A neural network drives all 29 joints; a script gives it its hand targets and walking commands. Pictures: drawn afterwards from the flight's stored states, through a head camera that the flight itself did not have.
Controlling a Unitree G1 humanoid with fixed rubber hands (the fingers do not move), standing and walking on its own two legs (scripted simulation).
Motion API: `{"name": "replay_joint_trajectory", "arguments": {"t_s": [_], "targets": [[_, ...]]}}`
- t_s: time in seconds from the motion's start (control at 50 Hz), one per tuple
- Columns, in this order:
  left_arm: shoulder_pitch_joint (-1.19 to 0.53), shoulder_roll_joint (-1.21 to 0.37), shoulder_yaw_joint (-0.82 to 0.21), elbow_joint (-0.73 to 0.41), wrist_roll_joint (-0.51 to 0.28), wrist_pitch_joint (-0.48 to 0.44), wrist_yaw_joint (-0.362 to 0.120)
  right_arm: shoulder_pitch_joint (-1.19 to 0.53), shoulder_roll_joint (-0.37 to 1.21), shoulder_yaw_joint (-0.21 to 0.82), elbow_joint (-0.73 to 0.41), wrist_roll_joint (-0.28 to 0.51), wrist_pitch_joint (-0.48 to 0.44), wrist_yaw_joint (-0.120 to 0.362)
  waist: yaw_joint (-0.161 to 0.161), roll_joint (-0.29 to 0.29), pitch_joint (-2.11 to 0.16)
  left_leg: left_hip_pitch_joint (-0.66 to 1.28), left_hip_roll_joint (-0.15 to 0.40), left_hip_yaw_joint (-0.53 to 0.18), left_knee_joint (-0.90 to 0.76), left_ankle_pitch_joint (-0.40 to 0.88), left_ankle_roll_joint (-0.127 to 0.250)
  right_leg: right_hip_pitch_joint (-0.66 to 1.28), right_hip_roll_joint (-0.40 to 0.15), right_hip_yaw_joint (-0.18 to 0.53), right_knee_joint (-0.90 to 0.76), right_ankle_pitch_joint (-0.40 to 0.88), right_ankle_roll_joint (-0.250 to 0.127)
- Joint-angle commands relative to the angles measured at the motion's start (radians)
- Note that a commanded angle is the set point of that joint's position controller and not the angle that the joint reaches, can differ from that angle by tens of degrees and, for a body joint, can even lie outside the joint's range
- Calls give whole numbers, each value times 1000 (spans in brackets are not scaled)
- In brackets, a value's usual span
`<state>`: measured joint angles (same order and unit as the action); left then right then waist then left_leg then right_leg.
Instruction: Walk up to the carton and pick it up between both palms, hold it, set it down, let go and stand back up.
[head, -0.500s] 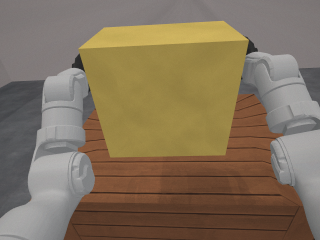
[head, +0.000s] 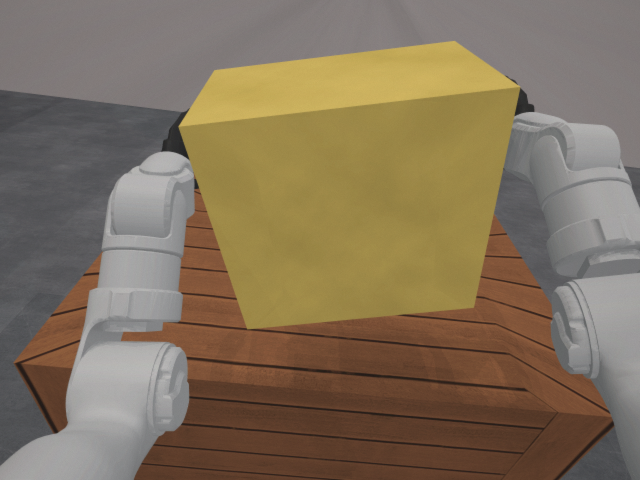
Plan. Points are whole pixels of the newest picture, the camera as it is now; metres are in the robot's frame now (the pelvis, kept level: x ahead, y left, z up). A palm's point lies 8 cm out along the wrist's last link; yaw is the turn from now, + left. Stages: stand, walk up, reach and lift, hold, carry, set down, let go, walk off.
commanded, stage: hold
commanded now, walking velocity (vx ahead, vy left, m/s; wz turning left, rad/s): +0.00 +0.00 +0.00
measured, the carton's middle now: (346, 191) +0.38 -0.01 +0.25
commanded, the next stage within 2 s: none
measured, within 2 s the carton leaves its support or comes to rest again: neither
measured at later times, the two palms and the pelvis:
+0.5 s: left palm (206, 104) +0.37 +0.15 +0.34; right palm (547, 140) +0.37 -0.23 +0.33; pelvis +0.01 -0.01 +0.00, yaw -2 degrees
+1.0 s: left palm (169, 161) +0.38 +0.19 +0.27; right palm (502, 121) +0.38 -0.17 +0.35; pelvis +0.00 +0.00 +0.00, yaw +0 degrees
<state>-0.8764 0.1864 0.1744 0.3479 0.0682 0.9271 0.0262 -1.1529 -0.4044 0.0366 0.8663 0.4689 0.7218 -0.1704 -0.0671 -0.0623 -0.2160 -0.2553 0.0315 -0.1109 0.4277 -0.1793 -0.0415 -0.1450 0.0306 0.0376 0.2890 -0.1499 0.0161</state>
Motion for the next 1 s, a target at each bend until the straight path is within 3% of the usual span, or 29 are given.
{"name": "replay_joint_trajectory", "arguments": {"t_s": [0.0, 0.04, 0.08, 0.12, 0.16, 0.22, 0.24, 0.26, 0.3, 0.36, 0.38, 0.4, 0.42, 0.46, 0.54, 0.56, 0.58, 0.6, 0.66, 0.68, 0.7, 0.72, 0.76, 0.84, 0.86, 0.88, 0.92, 0.94, 0.98], "targets": [[-957, -565, -275, -297, -201, -126, -114, -792, 587, 116, -431, 227, -70, 224, 25, 243, -534, 230, -47, 52, -37, 356, -57, 109, 74, -12, 6, 225, -36], [-928, -569, -286, -288, -209, -122, -133, -705, 580, 99, -362, 218, -52, 212, -12, 213, -495, 213, -45, 70, -48, 310, -60, 113, 68, 0, -2, 219, -30], [-937, -498, -173, -104, -129, -107, -151, -746, 581, 95, -261, 194, -34, 214, 20, 155, -341, 162, -49, 72, -89, 151, -18, 53, 56, 1, -31, 82, -20], [-987, -468, -120, -40, -118, -118, -172, -781, 635, 118, -239, 167, -30, 220, 50, 54, -308, 117, -50, 87, -117, 38, 24, 43, 39, 12, -54, 1, -6], [-962, -445, -89, 52, -107, -124, -181, -869, 691, 148, -303, 166, -49, 207, 87, 11, -340, 115, -70, 107, -102, 80, 44, 49, 34, 14, -63, 17, 4], [-1033, -477, -103, 14, -149, -162, -180, -998, 780, 201, -468, 197, -80, 190, 130, -53, -502, 145, -81, 98, -68, 148, 63, 97, 45, 29, -56, 115, 20], [-1053, -453, -79, 50, -163, -167, -181, -985, 765, 173, -424, 176, -75, 183, 110, -33, -458, 130, -82, 98, -66, 157, 62, 76, 47, 25, -44, 137, 19], [-1010, -470, -65, 67, -156, -167, -189, -1015, 793, 201, -487, 191, -81, 172, 127, -84, -472, 134, -77, 93, -60, 182, 66, 130, 48, 19, -46, 203, 22], [-1032, -439, 6, 143, -126, -166, -197, -1022, 798, 181, -431, 158, -70, 165, 134, -145, -392, 126, -81, 91, -67, 148, 83, 76, 59, 32, -71, 119, 30], [-1013, -438, 15, 138, -126, -172, -218, -994, 790, 154, -412, 130, -68, 155, 115, -157, -351, 138, -75, 91, -77, 116, 89, 59, 33, 49, -87, 79, 27], [-934, -425, 41, 185, -98, -164, -231, -883, 776, 152, -365, 120, -52, 140, 108, -151, -331, 137, -76, 97, -81, 158, 88, 103, 29, 46, -84, 171, 31], [-918, -430, 3, 113, -123, -162, -237, -837, 777, 175, -369, 140, -46, 131, 81, -140, -379, 149, -78, 88, -84, 201, 79, 170, 36, 43, -67, 282, 36], [-903, -397, 32, 109, -98, -158, -247, -852, 785, 203, -421, 164, -41, 121, 107, -172, -391, 141, -85, 96, -77, 214, 82, 203, 33, 43, -50, 368, 56], [-870, -379, 56, 94, -92, -143, -266, -840, 752, 234, -429, 176, -39, 104, 89, -179, -372, 146, -90, 97, -77, 270, 67, 265, 35, 39, -25, 519, 56], [-921, -419, -45, 14, -100, -128, -289, -719, 722, 159, -267, 161, -1, 97, 14, -79, -263, 190, -65, 98, -106, 223, 39, 152, 40, 22, -75, 263, 40], [-923, -424, -36, 16, -98, -130, -292, -762, 743, 189, -338, 153, -7, 96, 38, -98, -264, 177, -69, 95, -106, 223, 41, 151, 51, 15, -78, 245, 32], [-956, -442, -96, -51, -135, -134, -289, -798, 732, 178, -409, 156, -22, 99, 8, -50, -358, 186, -81, 96, -92, 226, 37, 147, 49, 16, -73, 241, 38], [-993, -400, -70, -61, -142, -144, -280, -808, 738, 188, -391, 173, -22, 102, 28, -58, -344, 203, -76, 94, -88, 231, 29, 132, 36, 10, -64, 249, 38], [-1015, -475, -205, -197, -210, -156, -249, -821, 733, 176, -489, 204, -46, 97, 3, 71, -471, 236, -84, 84, -48, 350, -12, 165, 59, 7, -39, 332, 20], [-1022, -475, -199, -206, -205, -157, -239, -839, 729, 171, -486, 205, -43, 103, 15, 82, -448, 234, -76, 80, -50, 351, -17, 146, 57, 2, -37, 300, 21], [-1025, -501, -210, -196, -210, -142, -230, -809, 685, 145, -441, 196, -40, 108, -10, 159, -408, 213, -73, 82, -54, 315, -31, 131, 60, 4, -44, 247, 2], [-1055, -522, -244, -279, -216, -158, -215, -805, 718, 160, -483, 210, -49, 117, -5, 162, -472, 246, -68, 73, -43, 356, -40, 149, 61, -7, -32, 283, -1], [-1074, -543, -302, -329, -248, -155, -190, -795, 648, 104, -424, 209, -48, 130, -28, 261, -433, 234, -56, 70, -47, 317, -72, 82, 57, 5, -35, 182, -25], [-1086, -581, -353, -359, -256, -142, -162, -727, 583, 55, -317, 191, -41, 166, -77, 341, -394, 214, -22, 35, -69, 252, -105, 57, 65, -4, -11, 133, -43], [-1006, -594, -351, -284, -243, -126, -162, -702, 517, 28, -284, 174, -42, 184, -83, 356, -350, 187, -9, 18, -101, 187, -113, 58, 64, -11, -11, 102, -51], [-1032, -606, -374, -361, -253, -137, -159, -682, 528, 23, -284, 170, -45, 195, -78, 415, -395, 183, -9, 23, -102, 191, -115, 68, 59, -4, 11, 105, -50], [-1010, -607, -363, -340, -237, -127, -149, -688, 535, 30, -294, 198, -47, 212, -54, 399, -429, 191, 0, 21, -91, 223, -117, 96, 61, -2, 10, 138, -46], [-978, -624, -369, -304, -226, -116, -150, -678, 496, 17, -274, 191, -50, 215, -72, 410, -390, 202, -20, 21, -87, 245, -123, 80, 59, -12, 8, 158, -51], [-941, -588, -301, -243, -182, -105, -149, -716, 507, 57, -255, 209, -56, 228, -32, 329, -372, 192, -13, 26, -84, 234, -98, 72, 60, -16, 1, 134, -47]]}}
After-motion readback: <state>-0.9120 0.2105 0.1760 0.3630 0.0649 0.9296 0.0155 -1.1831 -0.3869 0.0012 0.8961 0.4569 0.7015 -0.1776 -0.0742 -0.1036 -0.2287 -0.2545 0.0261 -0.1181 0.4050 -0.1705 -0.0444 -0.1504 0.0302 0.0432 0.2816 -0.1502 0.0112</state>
